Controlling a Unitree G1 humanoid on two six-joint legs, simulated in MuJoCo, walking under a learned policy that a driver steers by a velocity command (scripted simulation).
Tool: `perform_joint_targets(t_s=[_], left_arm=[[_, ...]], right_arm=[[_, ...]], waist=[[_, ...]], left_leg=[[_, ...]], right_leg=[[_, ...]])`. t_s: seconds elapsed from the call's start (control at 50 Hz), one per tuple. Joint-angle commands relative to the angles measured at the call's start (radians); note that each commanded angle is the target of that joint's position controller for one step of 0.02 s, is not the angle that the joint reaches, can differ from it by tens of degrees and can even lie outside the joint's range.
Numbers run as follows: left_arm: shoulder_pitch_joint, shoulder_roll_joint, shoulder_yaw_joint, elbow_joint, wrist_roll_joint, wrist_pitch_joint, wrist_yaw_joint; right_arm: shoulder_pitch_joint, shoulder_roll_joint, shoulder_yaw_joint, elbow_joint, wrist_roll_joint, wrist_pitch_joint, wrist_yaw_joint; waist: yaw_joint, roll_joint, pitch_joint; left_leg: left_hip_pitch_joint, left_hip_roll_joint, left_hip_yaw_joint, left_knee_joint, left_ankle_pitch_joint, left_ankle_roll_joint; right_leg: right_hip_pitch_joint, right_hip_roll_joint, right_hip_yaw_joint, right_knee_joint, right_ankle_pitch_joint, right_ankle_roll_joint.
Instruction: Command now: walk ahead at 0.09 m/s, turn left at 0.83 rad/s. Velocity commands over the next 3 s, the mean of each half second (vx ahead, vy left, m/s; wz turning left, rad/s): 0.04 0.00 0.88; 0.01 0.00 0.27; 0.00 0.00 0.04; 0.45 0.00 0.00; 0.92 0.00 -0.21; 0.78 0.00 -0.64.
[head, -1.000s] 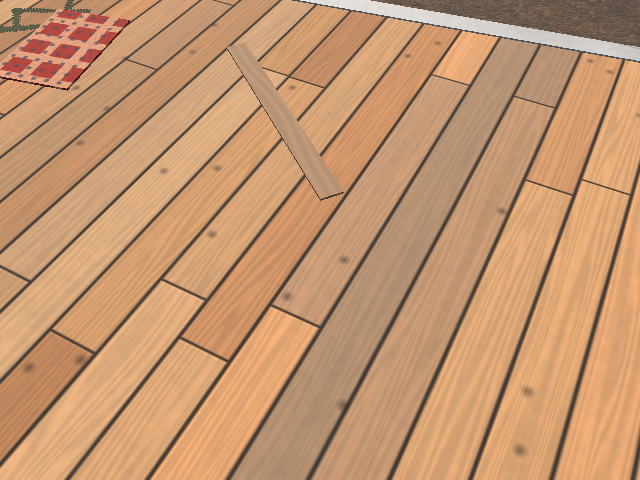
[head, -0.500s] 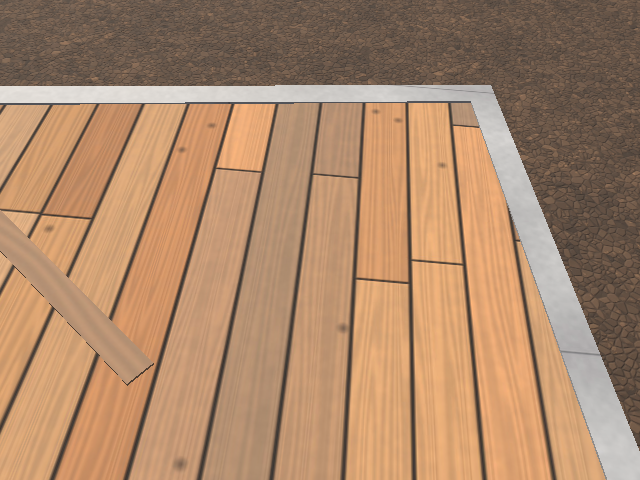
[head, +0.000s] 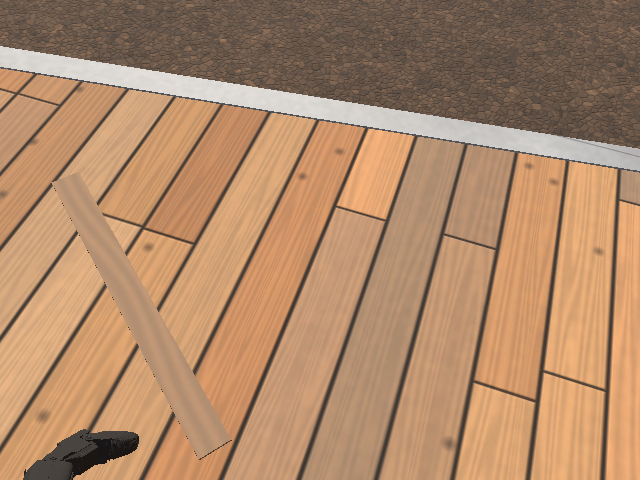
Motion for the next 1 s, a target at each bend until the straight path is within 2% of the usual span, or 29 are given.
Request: perform_joint_targets(t_s=[0.02, 0.1, 0.2, 0.26, 0.28, 0.3, 0.32, 0.34, 0.36, 0.38, 0.4, 0.42, 0.46, 0.5, 0.56, 0.62, 0.7, 0.74, 0.76, 0.78, 0.8, 0.82, 0.84, 0.86, 0.9, 0.94, 0.96, 0.98, 1.0], left_arm=[[0.078, 0.103, 0.043, -0.035, -0.013, 0.007, 0.013], [-0.006, 0.099, 0.051, -0.053, -0.016, -0.016, 0.007], [-0.064, 0.112, 0.067, -0.054, -0.019, -0.054, -0.011], [-0.055, 0.128, 0.079, -0.039, -0.024, -0.069, -0.023], [-0.043, 0.127, 0.083, -0.036, -0.029, -0.069, -0.026], [-0.020, 0.126, 0.088, -0.025, -0.033, -0.068, -0.028], [-0.012, 0.126, 0.089, -0.023, -0.034, -0.062, -0.026], [-0.013, 0.161, 0.092, -0.047, -0.019, -0.043, -0.018], [0.036, 0.173, 0.096, -0.056, 0.015, -0.027, -0.020], [0.050, 0.146, 0.100, -0.060, 0.001, -0.024, -0.015], [0.013, 0.111, 0.091, -0.070, -0.007, -0.018, -0.007], [0.000, 0.098, 0.082, -0.078, -0.011, -0.005, 0.000], [-0.011, 0.106, 0.071, -0.083, -0.005, 0.012, 0.003], [0.010, 0.101, 0.065, -0.075, 0.003, 0.019, -0.005], [0.057, 0.110, 0.068, -0.056, 0.000, 0.024, -0.017], [0.052, 0.129, 0.076, -0.045, -0.011, 0.027, -0.029], [0.086, 0.141, 0.077, -0.017, -0.030, 0.037, -0.037], [0.095, 0.129, 0.069, 0.000, -0.046, 0.040, -0.036], [0.143, 0.108, 0.060, 0.023, -0.055, 0.036, -0.035], [0.191, 0.068, 0.047, 0.032, -0.037, 0.026, -0.041], [0.213, 0.004, 0.025, 0.006, 0.002, 0.008, -0.054], [0.108, 0.044, 0.033, -0.013, -0.003, 0.005, -0.045], [0.087, 0.069, 0.042, -0.013, -0.015, 0.008, -0.043], [0.097, 0.058, 0.043, 0.002, -0.015, 0.015, -0.040], [0.132, 0.056, 0.042, 0.015, -0.005, 0.027, -0.040], [0.159, 0.048, 0.035, 0.018, -0.001, 0.024, -0.045], [0.170, 0.063, 0.035, 0.016, -0.002, 0.022, -0.045], [0.168, 0.102, 0.047, 0.030, -0.010, 0.019, -0.045], [0.172, 0.080, 0.045, 0.032, -0.011, 0.017, -0.047]], right_arm=[[-0.018, -0.193, -0.062, -0.086, 0.015, 0.022, -0.036], [0.002, -0.181, -0.069, -0.088, 0.011, 0.044, -0.049], [0.012, -0.175, -0.082, -0.102, 0.005, 0.048, -0.045], [-0.016, -0.171, -0.083, -0.124, 0.008, 0.049, -0.037], [-0.029, -0.169, -0.082, -0.133, 0.009, 0.050, -0.031], [-0.035, -0.158, -0.077, -0.135, 0.014, 0.050, -0.026], [0.006, -0.116, -0.063, -0.127, 0.019, 0.050, -0.017], [0.091, -0.058, -0.044, -0.113, 0.005, 0.048, -0.008], [0.091, -0.145, -0.066, -0.143, 0.023, 0.040, 0.004], [0.059, -0.232, -0.089, -0.135, 0.011, 0.033, 0.009], [0.046, -0.255, -0.099, -0.115, 0.013, 0.040, 0.009], [0.051, -0.235, -0.095, -0.093, 0.006, 0.053, 0.002], [0.064, -0.185, -0.076, -0.089, -0.002, 0.062, -0.006], [0.032, -0.138, -0.060, -0.100, 0.001, 0.054, -0.014], [-0.012, -0.110, -0.048, -0.108, -0.006, 0.044, -0.019], [-0.022, -0.081, -0.031, -0.098, -0.019, 0.036, -0.012], [-0.021, -0.078, -0.023, -0.076, -0.015, 0.030, 0.005], [0.032, -0.062, -0.021, -0.046, -0.017, 0.026, 0.013], [0.044, -0.071, -0.021, -0.039, -0.022, 0.024, 0.015], [0.057, -0.121, -0.027, -0.049, -0.033, 0.024, 0.011], [-0.013, -0.192, -0.038, -0.063, -0.045, 0.031, 0.006], [-0.033, -0.118, -0.023, -0.067, -0.063, 0.023, 0.011], [-0.067, -0.076, -0.009, -0.063, -0.068, 0.012, 0.015], [-0.093, -0.065, -0.005, -0.056, -0.061, 0.004, 0.017], [-0.120, -0.059, 0.002, -0.050, -0.045, -0.007, 0.019], [-0.078, -0.039, 0.008, -0.029, -0.043, -0.009, 0.024], [-0.060, -0.033, 0.010, -0.023, -0.046, -0.012, 0.028], [-0.032, -0.031, 0.010, -0.022, -0.045, -0.011, 0.029], [-0.048, -0.039, 0.010, -0.012, -0.045, -0.011, 0.027]], waist=[[0.050, 0.089, -0.233], [0.019, 0.138, -0.184], [-0.004, 0.168, -0.172], [0.004, 0.163, -0.168], [0.010, 0.165, -0.161], [0.023, 0.137, -0.163], [0.011, 0.037, -0.201], [-0.031, -0.137, -0.268], [-0.015, -0.274, -0.278], [0.013, -0.211, -0.239], [0.017, -0.141, -0.181], [0.018, -0.085, -0.156], [0.025, -0.070, -0.107], [0.042, -0.092, -0.106], [0.069, -0.122, -0.140], [0.068, -0.136, -0.173], [0.078, -0.172, -0.175], [0.039, -0.157, -0.175], [0.032, -0.137, -0.172], [0.051, -0.016, -0.215], [0.111, 0.244, -0.196], [0.033, 0.246, -0.184], [0.043, 0.209, -0.148], [0.053, 0.197, -0.136], [0.070, 0.194, -0.110], [0.072, 0.142, -0.122], [0.061, 0.111, -0.120], [0.037, 0.043, -0.092], [0.061, 0.042, -0.074]], left_leg=[[0.206, 0.236, -0.323, -0.071, 0.076, -0.001], [0.246, 0.208, -0.374, -0.065, -0.037, -0.021], [0.328, 0.211, -0.454, 0.004, 0.120, 0.010], [0.297, 0.201, -0.510, 0.044, 0.184, 0.015], [0.272, 0.186, -0.518, 0.057, 0.161, 0.012], [0.225, 0.152, -0.507, 0.096, 0.043, -0.006], [0.134, 0.094, -0.438, 0.202, -0.287, -0.040], [-0.032, 0.005, -0.288, 0.402, -0.630, -0.081], [-0.162, -0.017, -0.138, 0.589, -0.721, -0.124], [-0.205, 0.072, -0.085, 0.715, -0.625, -0.173], [-0.228, 0.111, -0.056, 0.763, -0.532, -0.191], [-0.226, 0.129, -0.028, 0.823, -0.473, -0.201], [-0.222, 0.145, 0.065, 0.939, -0.412, -0.215], [-0.224, 0.170, 0.120, 0.901, -0.383, -0.222], [-0.229, 0.201, 0.120, 0.766, -0.383, -0.232], [-0.133, 0.230, 0.142, 0.580, -0.391, -0.221], [0.013, 0.223, 0.188, 0.323, -0.365, -0.187], [0.141, 0.201, 0.216, 0.077, -0.226, -0.144], [0.236, 0.203, 0.198, -0.058, -0.130, -0.110], [0.375, 0.330, 0.038, -0.070, -0.017, -0.064], [0.363, 0.501, -0.117, -0.025, 0.154, 0.043], [0.218, 0.519, -0.132, -0.066, 0.049, 0.115], [0.185, 0.464, -0.092, -0.071, -0.029, 0.093], [0.173, 0.418, -0.049, -0.058, -0.056, 0.058], [0.140, 0.384, -0.011, -0.033, 0.002, 0.024], [0.132, 0.336, 0.019, -0.012, -0.086, -0.018], [0.115, 0.313, 0.020, -0.007, -0.159, -0.034], [0.100, 0.286, 0.043, -0.019, -0.184, -0.050], [0.107, 0.280, 0.053, -0.003, -0.197, -0.058]], right_leg=[[0.001, 0.040, -0.030, -0.047, 0.075, 0.021], [-0.006, 0.051, -0.009, -0.164, 0.107, 0.014], [0.059, 0.070, 0.004, -0.335, 0.089, 0.001], [0.207, 0.077, 0.002, -0.492, 0.095, -0.004], [0.273, 0.073, -0.012, -0.563, 0.115, -0.008], [0.372, 0.050, -0.024, -0.664, 0.204, -0.019], [0.536, -0.048, 0.010, -0.739, 0.341, -0.066], [0.730, -0.256, 0.163, -0.652, 0.582, -0.171], [0.709, -0.415, 0.315, -0.650, 0.684, -0.324], [0.652, -0.422, 0.325, -0.674, 0.574, -0.355], [0.601, -0.351, 0.217, -0.675, 0.427, -0.316], [0.555, -0.295, 0.150, -0.675, 0.319, -0.280], [0.451, -0.255, 0.059, -0.703, 0.356, -0.282], [0.456, -0.219, -0.007, -0.719, 0.390, -0.293], [0.545, -0.231, -0.022, -0.712, 0.417, -0.321], [0.550, -0.247, -0.041, -0.703, 0.397, -0.325], [0.517, -0.266, -0.034, -0.684, 0.346, -0.324], [0.482, -0.255, -0.050, -0.624, 0.376, -0.294], [0.430, -0.229, -0.073, -0.594, 0.335, -0.240], [0.325, -0.174, -0.133, -0.492, 0.166, -0.150], [0.196, -0.058, -0.265, -0.405, -0.111, -0.062], [0.252, -0.077, -0.233, -0.367, -0.181, -0.034], [0.286, -0.083, -0.224, -0.353, -0.134, -0.029], [0.305, -0.078, -0.231, -0.381, -0.080, -0.025], [0.373, -0.081, -0.227, -0.457, 0.035, -0.016], [0.456, -0.090, -0.218, -0.538, 0.197, -0.021], [0.486, -0.104, -0.208, -0.547, 0.257, -0.030], [0.459, -0.095, -0.212, -0.530, 0.207, -0.049], [0.442, -0.090, -0.211, -0.545, 0.181, -0.056]])
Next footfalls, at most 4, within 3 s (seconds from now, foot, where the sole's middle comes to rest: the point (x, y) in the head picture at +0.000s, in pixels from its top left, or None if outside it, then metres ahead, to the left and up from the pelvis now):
0.34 right None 0.25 -0.13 -0.77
0.78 left None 0.08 0.07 -0.77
2.30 left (161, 403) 0.58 0.30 -0.77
2.78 right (155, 233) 1.01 0.37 -0.77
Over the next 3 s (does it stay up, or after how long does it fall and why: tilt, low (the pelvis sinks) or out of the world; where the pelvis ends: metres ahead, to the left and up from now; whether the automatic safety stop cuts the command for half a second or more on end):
stays up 0.99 0.37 0.00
